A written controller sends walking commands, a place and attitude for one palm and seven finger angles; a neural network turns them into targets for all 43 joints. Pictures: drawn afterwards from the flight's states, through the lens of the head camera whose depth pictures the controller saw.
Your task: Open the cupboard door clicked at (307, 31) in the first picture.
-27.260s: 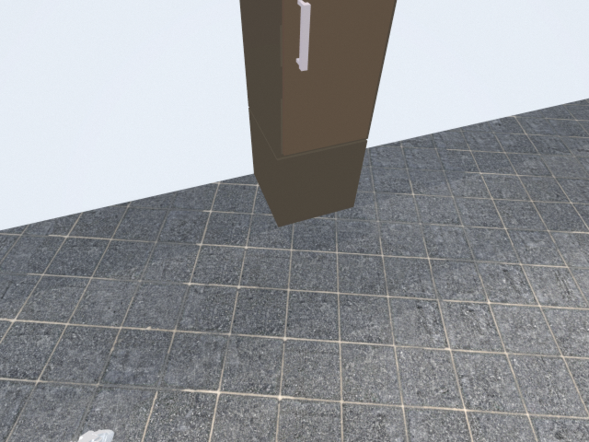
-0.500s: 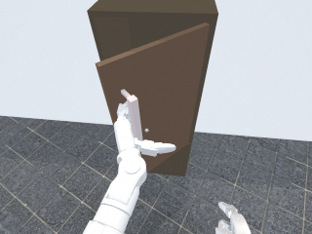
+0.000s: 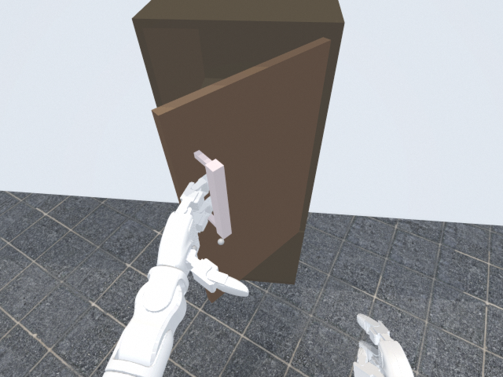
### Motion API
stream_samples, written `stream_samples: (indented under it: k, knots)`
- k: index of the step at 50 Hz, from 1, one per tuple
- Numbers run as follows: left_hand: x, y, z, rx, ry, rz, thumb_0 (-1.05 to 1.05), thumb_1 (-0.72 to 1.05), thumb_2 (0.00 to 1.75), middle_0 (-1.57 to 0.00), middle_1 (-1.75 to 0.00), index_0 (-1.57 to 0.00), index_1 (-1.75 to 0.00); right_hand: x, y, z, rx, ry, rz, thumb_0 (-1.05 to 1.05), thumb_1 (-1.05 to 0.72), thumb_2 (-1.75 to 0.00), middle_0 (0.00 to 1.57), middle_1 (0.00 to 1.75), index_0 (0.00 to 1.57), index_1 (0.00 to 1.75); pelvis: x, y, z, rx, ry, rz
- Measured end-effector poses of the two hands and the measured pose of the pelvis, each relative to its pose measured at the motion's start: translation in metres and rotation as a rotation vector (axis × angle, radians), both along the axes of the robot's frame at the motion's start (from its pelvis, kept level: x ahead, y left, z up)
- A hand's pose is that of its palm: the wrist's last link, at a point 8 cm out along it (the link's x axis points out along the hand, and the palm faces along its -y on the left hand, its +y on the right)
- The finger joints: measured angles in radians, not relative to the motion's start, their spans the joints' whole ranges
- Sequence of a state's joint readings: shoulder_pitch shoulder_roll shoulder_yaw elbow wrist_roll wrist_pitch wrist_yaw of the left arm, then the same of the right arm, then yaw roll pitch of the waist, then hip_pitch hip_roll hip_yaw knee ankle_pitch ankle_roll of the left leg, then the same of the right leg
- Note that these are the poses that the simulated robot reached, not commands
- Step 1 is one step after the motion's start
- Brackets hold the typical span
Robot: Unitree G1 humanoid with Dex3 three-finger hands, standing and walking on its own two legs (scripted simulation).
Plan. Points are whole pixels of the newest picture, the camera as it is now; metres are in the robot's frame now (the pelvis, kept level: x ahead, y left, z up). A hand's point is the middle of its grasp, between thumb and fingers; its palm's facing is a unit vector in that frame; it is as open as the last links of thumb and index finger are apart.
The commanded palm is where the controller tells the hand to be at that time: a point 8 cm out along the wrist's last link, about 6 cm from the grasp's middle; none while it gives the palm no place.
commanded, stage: slide the hand sideways off the handle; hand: left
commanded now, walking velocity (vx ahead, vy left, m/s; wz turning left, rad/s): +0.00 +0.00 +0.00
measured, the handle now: (213, 197) +0.38 +0.10 +0.09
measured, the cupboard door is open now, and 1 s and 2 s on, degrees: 47 47 47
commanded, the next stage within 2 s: draw the hand back to the body in 0.72 s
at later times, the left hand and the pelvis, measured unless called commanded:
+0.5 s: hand (184, 264) +0.25 +0.12 +0.09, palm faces -0.03 -1.00 -0.04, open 16.3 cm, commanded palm +0.22 +0.17 +0.09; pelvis +0.02 -0.01 +0.00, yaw +1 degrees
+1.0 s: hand (154, 277) +0.23 +0.15 +0.10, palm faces -0.02 -1.00 -0.08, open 16.3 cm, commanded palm +0.19 +0.21 +0.11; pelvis +0.02 +0.00 -0.01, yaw +2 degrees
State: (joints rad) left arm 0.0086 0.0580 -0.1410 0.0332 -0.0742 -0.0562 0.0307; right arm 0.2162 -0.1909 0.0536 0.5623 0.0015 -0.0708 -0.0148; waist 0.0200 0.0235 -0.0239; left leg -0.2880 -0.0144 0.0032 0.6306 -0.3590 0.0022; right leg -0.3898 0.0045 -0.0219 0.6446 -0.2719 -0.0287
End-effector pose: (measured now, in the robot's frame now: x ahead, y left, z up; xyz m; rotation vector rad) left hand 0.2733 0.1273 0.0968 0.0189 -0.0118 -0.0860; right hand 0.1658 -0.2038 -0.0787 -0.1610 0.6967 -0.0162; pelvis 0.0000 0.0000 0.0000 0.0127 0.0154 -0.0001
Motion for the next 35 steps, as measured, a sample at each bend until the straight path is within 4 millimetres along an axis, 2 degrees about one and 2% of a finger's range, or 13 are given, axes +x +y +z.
stream_samples:
  k: [18,35]
  knots:
    - [-0.030,0.035,-0.001,0.021,0.025,0.038,-0.01,-0.50,0.30,-0.17,-0.31,-0.16,-0.30,0.037,-0.005,0.007,-0.015,-0.087,0.040,0.02,-0.91,-0.90,0.20,0.30,0.20,0.30,0.015,-0.009,-0.002,-0.007,0.017,0.023]
    - [-0.060,0.059,-0.003,0.038,0.030,0.058,-0.01,-0.49,0.30,-0.15,-0.30,-0.16,-0.30,0.035,-0.011,0.004,-0.030,-0.114,0.034,0.02,-0.91,-0.90,0.20,0.30,0.20,0.30,0.021,-0.009,-0.007,-0.013,0.032,0.029]
